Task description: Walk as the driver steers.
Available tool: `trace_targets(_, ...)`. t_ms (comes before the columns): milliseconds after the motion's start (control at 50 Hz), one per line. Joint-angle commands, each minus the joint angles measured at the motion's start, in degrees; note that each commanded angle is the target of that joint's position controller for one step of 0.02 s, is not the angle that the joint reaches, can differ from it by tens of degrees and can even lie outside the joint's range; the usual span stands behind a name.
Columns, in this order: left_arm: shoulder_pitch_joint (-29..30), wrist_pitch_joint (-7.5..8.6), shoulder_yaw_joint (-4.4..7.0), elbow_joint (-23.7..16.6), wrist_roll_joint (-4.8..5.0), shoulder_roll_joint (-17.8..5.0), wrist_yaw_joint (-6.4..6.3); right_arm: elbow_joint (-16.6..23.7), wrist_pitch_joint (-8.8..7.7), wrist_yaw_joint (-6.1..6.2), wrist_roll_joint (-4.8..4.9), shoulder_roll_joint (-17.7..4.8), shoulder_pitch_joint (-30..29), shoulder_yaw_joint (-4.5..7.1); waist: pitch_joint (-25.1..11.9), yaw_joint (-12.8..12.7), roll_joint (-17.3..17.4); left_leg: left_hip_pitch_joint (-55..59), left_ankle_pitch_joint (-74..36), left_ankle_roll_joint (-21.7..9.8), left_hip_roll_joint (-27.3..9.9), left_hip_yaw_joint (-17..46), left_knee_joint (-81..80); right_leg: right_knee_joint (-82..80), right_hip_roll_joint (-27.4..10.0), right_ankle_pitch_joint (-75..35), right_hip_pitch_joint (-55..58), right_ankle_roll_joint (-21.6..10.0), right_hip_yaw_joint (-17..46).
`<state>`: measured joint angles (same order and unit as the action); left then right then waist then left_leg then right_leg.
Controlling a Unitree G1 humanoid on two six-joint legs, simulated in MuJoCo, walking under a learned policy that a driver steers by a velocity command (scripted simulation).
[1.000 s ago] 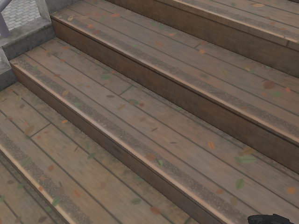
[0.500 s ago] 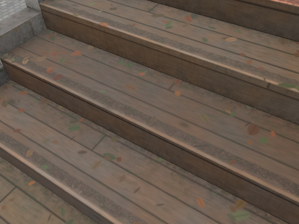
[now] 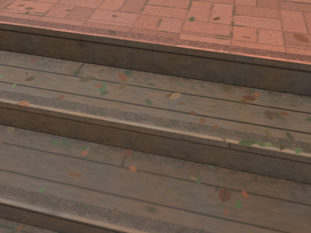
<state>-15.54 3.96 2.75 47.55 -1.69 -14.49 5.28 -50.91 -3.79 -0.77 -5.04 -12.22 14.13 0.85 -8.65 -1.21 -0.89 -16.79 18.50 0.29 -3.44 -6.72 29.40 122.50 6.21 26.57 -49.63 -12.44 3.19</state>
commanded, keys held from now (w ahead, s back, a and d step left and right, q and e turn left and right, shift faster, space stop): w+e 1.00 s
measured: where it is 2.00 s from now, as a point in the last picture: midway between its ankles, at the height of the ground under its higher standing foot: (282, 73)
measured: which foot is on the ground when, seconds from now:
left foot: down 0.00-0.26, up 0.28-0.66, down 0.68-1.00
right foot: up 0.00-0.20, down 0.22-0.68, up 0.70-1.00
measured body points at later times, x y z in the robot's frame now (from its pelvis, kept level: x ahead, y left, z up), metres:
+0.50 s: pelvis +0.24 +0.01 +0.13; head +0.23 +0.02 +0.58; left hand +0.19 +0.22 -0.02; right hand +0.38 -0.25 +0.05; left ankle +0.34 +0.14 -0.33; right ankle +0.19 -0.07 -0.58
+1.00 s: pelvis +0.50 +0.02 +0.29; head +0.49 +0.03 +0.74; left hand +0.77 +0.11 +0.18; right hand +0.33 -0.13 +0.14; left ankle +0.52 +0.11 -0.43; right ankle +0.50 -0.16 -0.23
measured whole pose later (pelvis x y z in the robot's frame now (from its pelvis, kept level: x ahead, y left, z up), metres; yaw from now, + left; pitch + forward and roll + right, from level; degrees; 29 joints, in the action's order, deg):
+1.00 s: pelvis +0.50 +0.02 +0.29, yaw -35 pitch +4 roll +2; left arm -4.5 4.7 1.3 53.5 -1.3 -12.9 6.9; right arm -63.1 -4.5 -0.2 -5.3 -9.1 25.2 -1.3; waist -7.7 2.5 -2.3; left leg -15.6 18.9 -2.8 -0.9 -16.0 30.2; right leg 96.1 -1.3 -5.5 -66.5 -12.2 7.2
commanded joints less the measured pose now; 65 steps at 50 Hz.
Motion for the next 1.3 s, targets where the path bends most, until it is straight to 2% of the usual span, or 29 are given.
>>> trace_targets(20,14.0,-2.61,-5.92,-13.0,-0.84,11.9,0.49,-9.6,1.39,-0.64,-0.45,7.2,11.5,-2.57,8.1,0.0,4.5,11.8,-16.8,-13.0,-15.7,11.5,-14.9,9.3,-7.3,4.4,-34.7,-6.9,1.6)
trace_targets(80,19.2,-4.21,-5.68,-18.2,2.53,4.2,0.56,-5.0,-0.43,-1.63,-4.17,-1.2,-7.6,-0.73,5.4,-7.6,1.0,-17.7,-9.3,-10.8,-7.7,-1.7,-28.0,-23.4,-11.5,-15.5,-7.4,-3.6,-3.9)
trace_targets(120,21.0,-5.31,-5.44,-16.7,1.22,2.8,1.82,-2.2,-2.1,-1.78,-1.12,-7.6,-6.4,0.54,5.5,-8.1,6.4,-26.1,-34.4,-14.6,-10.2,-3.3,-34.5,-25.9,-6.1,-10.6,12.0,3.1,-12.8)
trace_targets(140,16.5,-5.8,-5.54,-15.7,2.05,2.9,2.05,-3.2,-2.59,-2.18,0.08,-12.5,-3.6,1.46,2.8,-10.4,7.7,-14.9,-69.9,-14.8,-11.6,-5.5,-29.1,-28.7,-4.6,-14.0,10.4,3.1,-13.2)
trace_targets(180,11.0,-6.62,-5.35,-13.0,1.53,1.4,1.89,-3.0,-3.8,-2.15,2.92,-17.5,2.5,3.0,1.1,-8.8,8.2,14.0,-98.0,-11.7,-15.5,-4.7,-17.5,-50.0,-2.2,-3.2,2.3,4.8,-12.9)
trace_targets(220,5.8,-6.67,-4.05,-11.8,1.8,0.3,-0.17,-3.2,-1.76,-3.11,0.15,-17.4,8.7,3.52,-2.5,-7.0,16.0,22.2,-116.2,-14.9,-17.0,-5.2,-3.7,-65.7,4.1,-4.0,11.4,3.9,-14.3)
trace_targets(240,-8.2,-6.59,-1.79,-7.0,1.83,-4.2,-2.49,-0.6,-0.75,-3.63,-3.37,-13.7,9.7,3.56,-10.5,-7.9,8.0,5.3,-108.4,-12.3,-14.5,-3.8,16.3,-65.6,2.8,-24.4,35.9,-1.5,-1.3)
trace_targets(260,-20.3,-6.26,-0.97,-2.3,1.85,-7.7,-4.41,2.1,0.06,-6.61,-6.72,-7.3,13.2,1.34,-22.9,-8.5,-8.3,-16.7,-46.0,-8.1,-5.9,2.6,36.4,-83.8,-6.9,-23.8,58.8,-12.4,27.3)
trace_targets(280,-23.5,-5.25,0.72,-1.0,-0.53,-11.4,-2.79,0.0,1.23,-8.14,-0.8,-11.2,10.2,3.03,-10.8,-12.2,-10.0,-31.7,-16.0,-7.1,5.6,14.3,63.2,-101.1,-13.6,2.1,50.0,-11.6,47.3)
trace_targets(300,-19.2,-3.19,0.81,3.0,-1.24,-8.8,-2.65,1.8,1.11,-7.16,1.68,-6.1,5.8,1.94,3.6,-8.3,-6.5,-47.0,-17.2,-7.6,6.9,19.1,81.5,-99.9,-14.6,8.4,42.3,-7.5,43.4)
trace_targets(340,-9.9,-0.14,-2.47,7.6,-0.44,3.2,-1.61,5.1,0.35,-4.29,0.33,-1.6,0.0,-0.3,4.3,-0.7,-1.3,-52.2,-15.7,-10.7,5.9,20.2,88.8,-95.8,-11.3,1.4,33.2,-6.2,32.0)
trace_targets(380,-1.1,0.49,-4.55,9.8,-1.57,7.7,-0.71,7.6,1.63,-2.37,0.56,0.2,-3.1,-1.79,4.8,5.4,3.0,-51.0,-13.8,-11.6,2.9,16.6,87.1,-96.6,-8.8,-5.2,23.3,-3.4,22.5)
trace_targets(460,-2.0,2.94,-3.96,8.7,-2.96,2.7,-2.1,10.1,1.06,-0.59,3.42,-0.6,-8.5,-2.2,3.7,3.3,-3.7,-42.7,-2.9,-6.7,1.3,7.2,85.9,-101.6,-6.4,-10.1,11.7,-1.2,15.4)
trace_targets(540,-19.7,3.1,-4.15,15.3,-5.35,2.7,-1.93,16.3,0.06,0.62,1.54,0.1,-25.3,-4.64,6.1,-3.9,1.1,-66.9,3.8,-8.4,-1.3,11.6,73.3,-100.0,-12.2,-4.2,37.1,-0.9,26.5)
trace_targets(580,-9.1,3.14,-3.57,9.2,-1.52,0.2,-0.34,19.6,1.06,0.81,1.52,1.4,-32.2,-5.36,7.5,-1.0,1.0,-39.3,9.3,-4.5,-2.3,2.8,51.5,-111.1,-12.5,-5.0,14.2,-1.8,22.7)
trace_targets(620,-7.2,3.34,-3.1,5.6,1.24,-3.0,0.21,19.4,1.77,-0.9,2.0,4.0,-30.1,-5.61,9.1,0.6,-7.9,-18.3,7.6,-0.6,0.6,-2.3,55.2,-116.6,-15.3,-11.5,2.3,-3.6,23.3)
trace_targets(660,-5.5,4.26,-0.87,3.9,2.36,-8.5,0.08,16.6,1.3,-1.47,2.94,-3.6,-20.0,-2.65,3.5,5.6,-7.7,-13.5,6.4,-2.2,6.9,-2.4,39.4,-105.8,-15.3,-59.9,22.0,-1.7,20.1)
trace_targets(680,-7.1,4.79,0.23,4.5,0.86,-8.2,0.32,13.9,0.07,-0.66,3.31,-8.2,-11.8,-0.6,-2.9,6.8,-5.5,-5.0,0.2,-5.4,6.1,4.8,29.0,-91.6,-11.4,-73.4,29.9,2.5,15.9)
trace_targets(700,-12.5,5.32,-0.97,3.8,-0.61,0.9,0.61,11.2,-1.15,0.49,2.25,-10.1,1.7,-0.16,-20.1,8.2,10.0,22.4,-9.4,-16.9,-6.8,34.9,18.0,-68.1,-2.2,-53.2,11.2,5.1,15.1)
trace_targets(720,-9.7,4.5,-0.92,3.4,-0.33,3.2,1.35,8.4,-0.24,0.87,1.6,-13.9,14.4,0.54,-22.0,12.8,22.3,29.7,11.5,-21.2,-19.0,69.3,-3.3,-43.6,4.0,-13.8,-7.3,6.7,18.8)
trace_targets(740,-4.0,3.64,0.25,4.9,-0.03,2.1,1.46,4.1,-0.93,0.67,1.0,-13.2,16.5,0.19,-3.2,12.5,18.7,15.2,38.9,-14.8,-16.0,67.9,-7.8,-23.4,1.2,-23.0,-18.4,5.5,20.0)
trace_targets(760,-4.7,2.9,0.19,7.1,0.67,2.4,0.8,3.1,-1.28,-0.29,2.87,-12.5,6.5,0.8,6.7,7.0,16.0,1.1,40.9,-15.1,-15.8,55.9,-6.1,-18.3,-2.0,-27.9,-20.1,4.7,13.9)
trace_targets(800,-4.0,1.93,-0.72,7.8,-1.16,3.7,-0.46,0.1,-0.7,-0.36,3.11,1.2,-1.6,-1.67,3.2,1.6,-0.3,-8.1,20.1,-14.6,-16.1,36.7,-1.7,-15.1,-5.5,-30.7,-12.7,2.1,8.8)
trace_targets(840,-1.0,0.49,-1.7,7.6,-0.23,6.1,-0.2,-2.2,-0.69,0.91,2.98,9.1,-6.1,-3.46,3.7,-2.3,0.9,-11.4,8.9,-11.1,-13.8,27.7,-5.5,-14.2,-8.0,-29.9,-12.4,-0.5,10.2)
trace_targets(920,9.8,0.84,-2.46,3.6,1.85,3.2,1.33,-5.2,-1.81,0.79,0.07,4.4,-3.4,-2.04,4.5,-0.8,0.8,-8.4,0.6,-6.8,-9.1,6.2,-14.1,-24.8,-9.0,-31.2,-14.6,-1.0,4.8)
trace_targets(980,10.4,0.79,-1.36,5.6,-0.07,0.2,2.42,-6.8,-2.73,0.1,-0.8,3.1,2.1,-3.01,4.8,0.5,3.2,0.9,-12.0,-10.2,-10.6,2.9,-16.6,-23.9,-8.4,-33.6,-19.2,0.6,6.0)
trace_targets(1120,22.6,-0.31,-4.03,0.7,1.48,5.3,-0.92,-16.7,-1.14,-1.29,-4.43,6.1,22.8,-4.78,9.9,7.4,2.1,28.1,-15.5,-13.9,-15.1,2.7,-17.6,-10.0,-7.9,-21.0,-49.2,-4.0,6.0)
trace_targets(1260,37.7,-4.89,-5.29,-8.0,1.47,6.6,-1.56,-21.5,-1.89,-3.25,-4.79,8.5,29.7,-5.92,12.4,6.3,2.2,28.0,-26.6,-12.7,-14.0,-3.6,-24.6,-32.2,-13.3,-23.7,-43.4,-4.1,-5.1)
trace_targets(1300,45.1,-8.08,-6.66,-11.5,-0.05,8.9,0.41,-19.9,-2.01,-5.66,-1.57,5.1,24.5,-5.21,10.8,2.8,8.3,4.6,-39.1,-14.0,-13.5,-7.7,-32.0,-40.7,-11.8,-12.5,-9.4,-2.1,-11.2)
